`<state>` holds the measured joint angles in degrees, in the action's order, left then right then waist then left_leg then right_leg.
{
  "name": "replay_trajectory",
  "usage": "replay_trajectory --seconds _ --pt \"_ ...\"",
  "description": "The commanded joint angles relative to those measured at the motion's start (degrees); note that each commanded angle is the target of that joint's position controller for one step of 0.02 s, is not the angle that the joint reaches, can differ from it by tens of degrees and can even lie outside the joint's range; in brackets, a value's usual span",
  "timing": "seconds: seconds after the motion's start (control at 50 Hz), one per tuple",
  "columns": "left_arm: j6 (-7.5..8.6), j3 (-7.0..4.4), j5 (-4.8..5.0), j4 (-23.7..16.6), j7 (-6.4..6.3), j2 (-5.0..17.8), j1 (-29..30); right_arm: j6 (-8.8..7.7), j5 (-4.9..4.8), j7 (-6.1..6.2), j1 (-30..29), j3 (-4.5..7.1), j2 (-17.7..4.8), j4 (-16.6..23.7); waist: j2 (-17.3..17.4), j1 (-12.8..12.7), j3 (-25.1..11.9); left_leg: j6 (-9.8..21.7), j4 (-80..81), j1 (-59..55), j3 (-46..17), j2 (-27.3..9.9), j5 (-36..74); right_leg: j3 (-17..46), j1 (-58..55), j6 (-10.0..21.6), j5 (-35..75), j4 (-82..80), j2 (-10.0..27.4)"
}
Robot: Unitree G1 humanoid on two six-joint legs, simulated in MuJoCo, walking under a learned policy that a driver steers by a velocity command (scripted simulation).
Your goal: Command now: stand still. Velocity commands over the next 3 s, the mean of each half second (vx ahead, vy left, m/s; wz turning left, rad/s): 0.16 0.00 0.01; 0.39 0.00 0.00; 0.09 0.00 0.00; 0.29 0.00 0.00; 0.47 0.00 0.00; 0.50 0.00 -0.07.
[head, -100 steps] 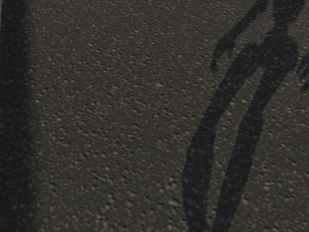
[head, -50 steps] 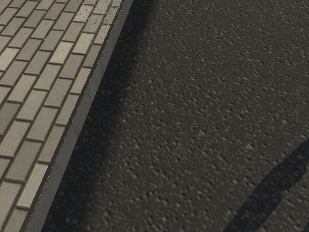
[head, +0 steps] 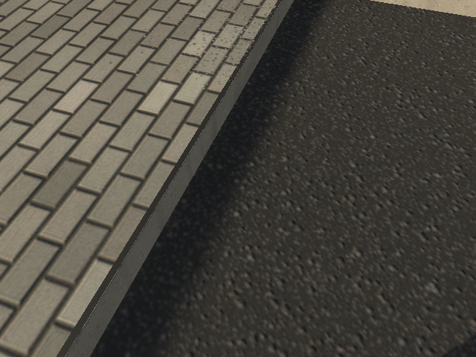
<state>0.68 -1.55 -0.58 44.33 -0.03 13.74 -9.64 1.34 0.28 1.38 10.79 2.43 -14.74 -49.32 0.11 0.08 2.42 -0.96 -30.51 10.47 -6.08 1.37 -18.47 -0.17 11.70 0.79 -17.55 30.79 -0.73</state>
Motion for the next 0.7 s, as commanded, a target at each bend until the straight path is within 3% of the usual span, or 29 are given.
replay_trajectory --seconds 0.02,0.16,0.2,0.22,0.26,0.28,0.3,0.32,0.36,0.4,0.42,0.44,0.46,0.48,0.5,0.52,0.58,0.64,0.7 --pt "0.72 -1.65 0.04 -2.7 -0.23 6.6 0.6 -0.60 -0.05 0.46 -0.2 1.45 -6.6 1.3 0.0 -0.1 -3.1 1.1 3.8 -0.2 -2.2 -2.7 15.8 3.8 -1.7 1.3 14.6 -4.9 3.7" --pt "0.70 -1.56 0.04 -0.3 -0.51 6.7 -0.3 -0.62 -0.12 0.78 -0.3 1.41 -6.4 -2.6 -0.4 0.0 -2.2 0.7 4.6 -0.8 -1.7 -2.6 15.0 3.7 -1.6 1.3 13.2 -6.1 3.3" --pt "0.38 -2.03 0.42 0.9 -0.76 8.0 -1.8 -0.53 -0.56 0.91 1.0 1.52 -6.3 -4.3 -2.0 -0.1 -2.4 1.3 2.4 0.9 1.2 0.1 0.9 4.3 -1.4 2.7 -2.7 -7.6 2.8" --pt "0.19 -2.44 0.82 1.1 -0.93 9.2 -2.6 -0.71 -0.92 0.88 0.8 1.59 -6.2 -4.4 -4.0 -0.7 -0.7 1.8 -0.4 4.5 3.0 1.4 -7.6 7.5 -0.6 4.6 -14.9 -9.9 4.3" --pt "0.58 -2.97 1.43 2.3 -1.25 11.3 -6.6 -2.28 -1.64 0.48 -2.2 1.33 -5.0 -2.6 -9.5 -1.9 4.3 2.5 -9.4 13.9 6.5 1.2 -10.8 22.7 -0.7 10.7 -31.5 -19.4 14.6" --pt "1.11 -3.29 1.57 2.7 -1.45 12.3 -7.6 -3.29 -1.91 0.16 -4.7 1.32 -5.0 -1.5 -10.2 -2.5 7.4 3.1 -13.3 16.6 5.5 -0.9 -10.0 29.1 1.3 13.3 -31.9 -22.5 18.8" --pt "1.79 -3.43 1.20 2.8 -1.54 12.6 -7.8 -4.09 -2.11 -0.20 -5.9 1.53 -5.6 -1.0 -9.6 -2.6 8.4 3.7 -16.5 19.4 3.9 -2.8 -11.4 31.1 0.8 14.3 -28.6 -23.5 20.5" --pt "2.29 -3.52 1.01 2.5 -1.48 12.6 -7.2 -4.70 -2.23 -0.62 -5.9 1.63 -5.8 -1.0 -9.2 -2.3 7.5 4.4 -17.1 21.0 3.3 -4.2 -13.0 30.3 -1.4 14.1 -24.3 -23.5 20.9" --pt "2.38 -3.63 1.79 1.6 -1.27 12.4 -4.4 -5.61 -2.25 -1.52 -4.3 1.54 -5.5 -2.1 -7.7 -0.9 4.7 5.2 -9.7 16.1 4.7 -5.0 -10.8 22.5 -2.2 11.2 -15.6 -22.3 17.6" --pt "1.70 -3.84 2.69 1.0 -1.10 12.8 -1.5 -6.12 -1.60 -2.20 1.6 1.68 -4.5 -5.6 -6.4 2.6 1.0 4.4 1.7 -0.3 9.9 -1.3 3.7 12.2 4.6 8.5 -8.2 -18.2 11.7" --pt "1.42 -3.61 2.50 1.3 -1.06 11.7 -2.3 -5.96 -1.20 -2.28 5.9 2.11 -4.7 -7.8 -5.6 3.9 -0.9 3.2 3.0 -7.6 11.4 1.0 7.0 9.4 7.9 7.7 -7.2 -14.5 9.5" --pt "1.44 -2.89 2.08 1.2 -0.93 9.5 -2.1 -5.70 -1.27 -2.20 10.4 2.56 -5.4 -9.4 -3.7 5.6 -2.2 3.3 3.7 -13.2 9.4 0.2 5.6 6.9 11.7 6.2 -6.6 -9.0 7.6" --pt "1.76 -1.47 1.29 -0.1 -0.48 5.1 -0.5 -5.79 -1.39 -1.63 16.1 3.25 -8.4 -10.1 6.0 7.7 -3.4 6.8 11.3 -18.8 -6.0 -10.1 -3.1 1.2 19.0 2.3 -5.7 7.9 2.8" --pt "2.84 -1.19 1.93 -3.3 -0.80 3.8 0.5 -6.35 -0.93 -2.20 19.9 4.47 -15.6 -10.1 17.2 8.0 -3.8 16.7 20.8 -21.9 -31.8 -22.7 -13.6 0.3 30.8 0.6 -15.9 24.0 -3.2" --pt "3.64 -2.04 3.68 -3.2 -1.07 7.4 0.6 -7.29 -0.23 -2.38 15.8 3.49 -13.1 -9.2 10.6 6.1 -0.2 19.6 22.6 -17.9 -35.8 -25.3 -22.2 6.0 36.0 1.8 -16.7 33.2 0.6" --pt "4.20 -2.39 4.11 -2.9 -0.76 9.1 0.0 -7.97 -0.64 -2.30 11.5 2.52 -9.7 -7.5 7.7 4.4 3.3 17.3 22.8 -16.8 -30.3 -22.8 -22.3 7.3 39.1 3.1 -9.9 34.9 3.4" --pt "4.81 -2.98 1.75 -1.6 0.13 9.2 0.2 -7.86 -0.47 -2.39 7.6 0.93 -6.5 -6.2 4.9 2.3 3.4 11.4 23.2 -13.6 -14.3 -16.3 -0.5 4.7 34.9 2.7 3.6 28.8 7.4" --pt "4.30 -2.44 1.23 -2.5 0.93 6.5 2.7 -7.17 -0.42 -1.58 11.5 0.62 -6.8 -7.5 5.0 3.0 2.1 11.4 23.3 -13.2 -5.8 -13.5 16.5 1.4 33.0 -0.1 10.2 22.9 6.7" --pt "4.17 -1.46 1.47 -5.0 1.20 4.3 9.1 -6.60 -0.35 -0.71 12.2 0.55 -8.1 -7.7 4.3 4.2 3.4 10.8 24.2 -8.8 -0.7 -11.7 21.0 -0.7 28.8 -1.4 17.0 11.1 5.2"
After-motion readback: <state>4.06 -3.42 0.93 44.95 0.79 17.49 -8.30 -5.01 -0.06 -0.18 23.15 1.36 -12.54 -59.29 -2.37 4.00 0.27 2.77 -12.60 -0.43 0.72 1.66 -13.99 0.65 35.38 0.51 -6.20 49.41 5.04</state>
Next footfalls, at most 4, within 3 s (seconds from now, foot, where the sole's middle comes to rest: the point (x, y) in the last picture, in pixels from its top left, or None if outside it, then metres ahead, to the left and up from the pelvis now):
0.92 right None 0.44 -0.09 -0.77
1.30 left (198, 353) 0.52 0.14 -0.77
2.30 right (274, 242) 0.88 -0.09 -0.77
2.84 left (207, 186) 1.12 0.15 -0.77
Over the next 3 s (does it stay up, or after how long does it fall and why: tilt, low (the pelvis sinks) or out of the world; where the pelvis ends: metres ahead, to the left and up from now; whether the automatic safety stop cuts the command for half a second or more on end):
stays up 1.07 0.05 0.01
